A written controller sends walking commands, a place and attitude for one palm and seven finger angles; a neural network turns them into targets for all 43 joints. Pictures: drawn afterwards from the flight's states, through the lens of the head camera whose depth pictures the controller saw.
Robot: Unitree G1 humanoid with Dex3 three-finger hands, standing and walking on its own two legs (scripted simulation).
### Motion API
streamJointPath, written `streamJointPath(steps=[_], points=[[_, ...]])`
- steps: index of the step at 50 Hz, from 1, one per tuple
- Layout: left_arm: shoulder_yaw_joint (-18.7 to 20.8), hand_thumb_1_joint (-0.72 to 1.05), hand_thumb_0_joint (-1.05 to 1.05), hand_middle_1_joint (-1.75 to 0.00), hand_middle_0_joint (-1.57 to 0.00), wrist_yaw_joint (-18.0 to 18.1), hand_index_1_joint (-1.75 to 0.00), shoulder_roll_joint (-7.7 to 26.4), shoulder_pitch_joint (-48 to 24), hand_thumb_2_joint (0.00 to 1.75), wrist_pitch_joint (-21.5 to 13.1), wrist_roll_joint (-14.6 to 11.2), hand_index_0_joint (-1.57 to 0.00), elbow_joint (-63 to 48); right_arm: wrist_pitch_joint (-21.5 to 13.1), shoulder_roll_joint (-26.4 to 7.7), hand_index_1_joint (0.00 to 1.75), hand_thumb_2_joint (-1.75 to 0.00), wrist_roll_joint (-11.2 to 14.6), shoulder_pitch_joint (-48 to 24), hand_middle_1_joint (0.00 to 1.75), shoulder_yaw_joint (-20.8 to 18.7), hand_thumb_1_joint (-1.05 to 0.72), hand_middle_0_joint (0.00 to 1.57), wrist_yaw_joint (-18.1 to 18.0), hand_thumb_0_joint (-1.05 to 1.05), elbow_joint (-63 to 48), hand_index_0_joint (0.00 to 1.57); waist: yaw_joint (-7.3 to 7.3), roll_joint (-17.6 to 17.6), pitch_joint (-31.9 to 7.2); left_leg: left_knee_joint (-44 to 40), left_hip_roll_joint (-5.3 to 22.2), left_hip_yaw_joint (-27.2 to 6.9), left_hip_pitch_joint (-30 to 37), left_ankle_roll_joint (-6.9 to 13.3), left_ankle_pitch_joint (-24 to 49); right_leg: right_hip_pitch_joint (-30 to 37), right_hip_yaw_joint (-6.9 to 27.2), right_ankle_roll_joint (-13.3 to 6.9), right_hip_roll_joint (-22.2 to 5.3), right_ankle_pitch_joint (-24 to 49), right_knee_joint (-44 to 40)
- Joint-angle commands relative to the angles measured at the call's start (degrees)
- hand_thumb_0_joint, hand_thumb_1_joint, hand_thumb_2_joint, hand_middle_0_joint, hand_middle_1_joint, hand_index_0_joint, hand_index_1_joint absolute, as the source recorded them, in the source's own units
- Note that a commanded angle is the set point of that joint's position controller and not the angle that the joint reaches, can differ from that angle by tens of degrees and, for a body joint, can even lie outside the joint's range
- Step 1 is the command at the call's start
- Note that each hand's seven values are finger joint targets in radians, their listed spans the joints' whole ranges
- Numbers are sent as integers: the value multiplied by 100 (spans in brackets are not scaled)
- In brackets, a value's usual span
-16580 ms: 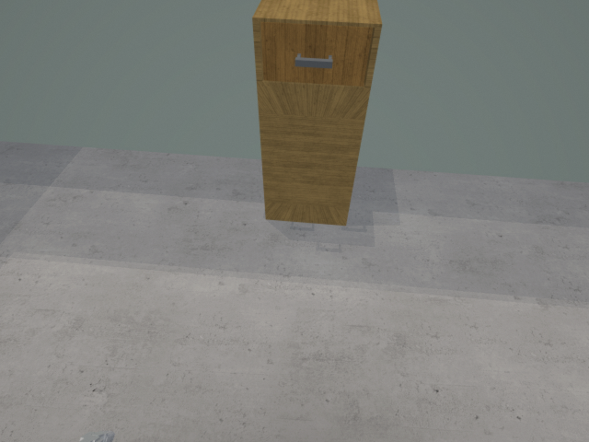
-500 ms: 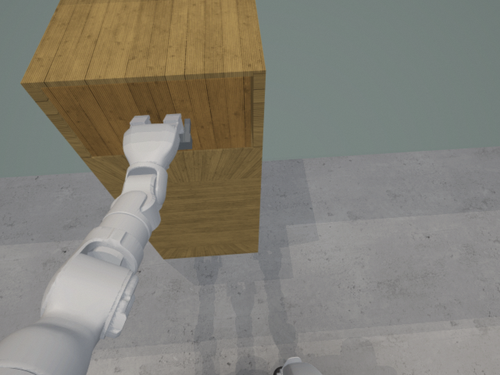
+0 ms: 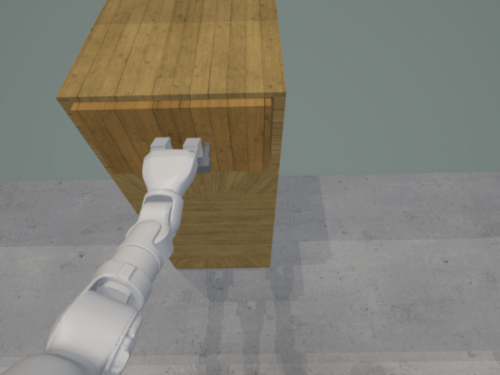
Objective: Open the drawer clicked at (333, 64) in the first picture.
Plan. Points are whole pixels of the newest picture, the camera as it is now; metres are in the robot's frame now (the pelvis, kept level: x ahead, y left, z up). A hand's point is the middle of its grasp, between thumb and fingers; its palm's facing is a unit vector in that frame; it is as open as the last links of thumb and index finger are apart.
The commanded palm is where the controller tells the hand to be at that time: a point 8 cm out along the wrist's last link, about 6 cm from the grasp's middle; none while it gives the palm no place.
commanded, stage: pull the drawer open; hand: left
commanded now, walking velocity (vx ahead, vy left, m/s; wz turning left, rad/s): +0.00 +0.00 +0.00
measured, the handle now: (180, 156) +0.49 +0.13 +0.03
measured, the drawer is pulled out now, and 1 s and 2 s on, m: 0.02 0.16 0.30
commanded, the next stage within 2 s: open the thumb to release the handle in 1.84 s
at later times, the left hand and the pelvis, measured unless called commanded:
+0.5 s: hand (177, 194) +0.42 +0.13 +0.01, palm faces +0.00 -0.06 -1.00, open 5.3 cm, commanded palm +0.36 +0.14 +0.06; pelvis -0.01 +0.00 +0.00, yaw -2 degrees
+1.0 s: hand (168, 262) +0.29 +0.13 +0.01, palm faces +0.02 -0.12 -0.99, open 5.4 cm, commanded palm +0.25 +0.14 +0.06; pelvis -0.01 -0.01 +0.01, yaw -1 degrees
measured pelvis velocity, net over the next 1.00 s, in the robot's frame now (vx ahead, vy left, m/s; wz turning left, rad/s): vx -0.01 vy -0.01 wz -0.01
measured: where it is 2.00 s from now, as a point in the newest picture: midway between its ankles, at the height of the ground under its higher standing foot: outside the picture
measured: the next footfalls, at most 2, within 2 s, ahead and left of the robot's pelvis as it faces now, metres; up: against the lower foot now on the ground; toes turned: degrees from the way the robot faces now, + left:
none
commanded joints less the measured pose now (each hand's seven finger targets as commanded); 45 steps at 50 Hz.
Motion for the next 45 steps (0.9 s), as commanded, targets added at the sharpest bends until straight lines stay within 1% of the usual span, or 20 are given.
streamJointPath(steps=[1,3,5,7,10,13,15,16,18,21,23,26,27,29,30,36,39,42,44,45], points=[[386,90,0,-135,-40,224,-135,1078,-3115,90,140,16,-40,-873,-94,-700,30,-90,-53,505,30,-247,-90,20,-110,0,-321,20,-217,-278,-2505,10,-140,64,895,26,3596,1760,4,-76,39,3408,-22],[479,90,0,-135,-40,151,-135,1154,-3093,90,63,-41,-40,-773,-97,-695,30,-90,-67,558,30,-245,-90,20,-140,0,-315,20,-224,-361,-2598,58,-139,72,884,46,3614,1828,20,-53,29,3523,18],[345,90,0,-135,-40,107,-135,1008,-3113,90,-10,-57,-40,-608,-104,-682,30,-90,-56,535,30,-220,-90,20,-161,0,-352,20,-275,-385,-2388,34,-150,55,773,38,3353,1671,11,-50,31,3268,-19],[489,90,0,-135,-40,106,-135,1165,-3049,90,-95,-42,-40,-441,-138,-705,30,-90,-56,571,30,-217,-90,20,-180,0,-355,20,-284,-546,-2321,38,-153,37,633,50,3136,1632,17,-46,30,3120,-16],[380,90,0,-135,-40,167,-135,1049,-3202,90,-184,-9,-40,-455,-199,-686,30,-90,-57,583,30,-213,-90,20,-173,0,-389,20,-294,-373,-2337,48,-164,50,566,45,2880,1497,22,-58,36,2866,-8],[565,90,0,-135,-40,179,-135,1114,-2591,90,-263,-20,-40,-542,-226,-670,30,-90,-72,596,30,-230,-90,20,-133,0,-498,20,-55,-389,-2663,49,-175,78,539,50,3025,1804,49,-75,34,3039,44],[493,90,0,-135,-40,157,-135,981,-2171,90,-295,-37,-40,-675,-221,-659,30,-90,-49,545,30,-236,-90,20,-91,0,-567,20,24,-348,-2582,11,-157,84,546,40,3051,1817,30,-91,43,3036,22],[658,90,0,-135,-40,156,-135,1094,-1900,90,-316,-42,-40,-759,-212,-667,30,-90,-39,535,30,-253,-90,20,-72,0,-597,20,122,-406,-2670,16,-154,70,525,46,3226,1949,43,-108,43,3134,38],[491,90,0,-135,-40,145,-135,864,-1457,90,-282,-112,-40,-1024,-207,-670,30,-90,-3,464,30,-259,-90,20,-33,0,-674,20,163,-461,-2562,-57,-137,108,560,52,3159,1987,34,-95,51,3169,-37],[558,90,0,-135,-40,149,-135,929,-900,90,-172,-143,-40,-1465,-184,-706,30,-90,54,320,30,-271,-90,20,3,0,-752,20,277,-560,-2522,-168,-128,88,592,52,3164,2173,41,-116,61,3123,-104],[347,90,0,-135,-40,146,-135,688,-614,90,-64,-169,-40,-1781,-174,-694,30,-90,76,222,30,-279,-90,20,25,0,-769,20,263,-516,-2363,-234,-103,114,740,60,3176,2120,27,-106,72,3122,-172],[525,90,0,-135,-40,130,-135,929,-93,90,118,-167,-40,-2068,-129,-733,30,-90,112,17,30,-248,-90,20,4,0,-805,20,357,-679,-2159,-380,-125,123,683,47,2995,2332,63,-118,59,3090,-260],[345,90,0,-135,-40,113,-135,741,28,90,150,-178,-40,-2357,-132,-703,30,-90,113,-49,30,-249,-90,20,12,0,-851,20,364,-530,-2146,-398,-114,138,808,55,3128,2317,62,-115,56,3194,-270],[394,90,0,-135,-40,73,-135,792,469,90,248,-167,-40,-2598,-109,-705,30,-90,128,-161,30,-231,-90,20,12,0,-879,20,436,-568,-2110,-434,-95,127,939,34,3296,2363,63,-112,63,3238,-276],[257,90,0,-135,-40,42,-135,632,600,90,294,-175,-40,-2760,-104,-686,30,-90,141,-227,30,-230,-90,20,24,0,-919,20,419,-585,-2015,-447,-89,133,1002,38,3352,2341,42,-114,66,3269,-299],[171,90,0,-135,-40,-84,-135,602,1553,90,356,-133,-40,-3769,-101,-641,30,-90,152,-668,30,-167,-90,20,81,0,-1133,20,562,-437,-1830,-466,-62,73,1321,6,3671,2378,62,-149,51,3279,-313],[-29,90,0,-135,-40,-106,-135,378,2067,90,333,-80,-40,-4100,-150,-570,30,-90,143,-849,30,-121,-90,20,125,0,-1206,20,608,-535,-1681,-438,-40,58,1448,-14,3725,2277,48,-132,56,3260,-293],[-140,90,0,-135,-40,-103,-135,353,2165,90,314,31,-40,-4535,-164,-523,30,-90,124,-1042,30,-83,-90,20,173,0,-1273,20,641,-364,-1585,-412,-53,49,1561,-29,3666,2196,68,-152,55,3126,-276],[-210,90,0,-135,-40,-109,-135,253,2441,90,314,50,-40,-4489,-201,-472,30,-90,112,-1111,30,-53,-90,20,199,0,-1272,20,641,-483,-1432,-387,-77,46,1531,-36,3542,2161,41,-145,66,3052,-269],[-57,90,0,-135,-40,-98,-135,432,2426,90,283,60,-40,-4604,-215,-481,30,-90,104,-1139,30,-40,-90,20,194,0,-1264,20,662,-542,-1436,-395,-88,39,1499,-43,3467,2216,78,-148,63,3107,-260]])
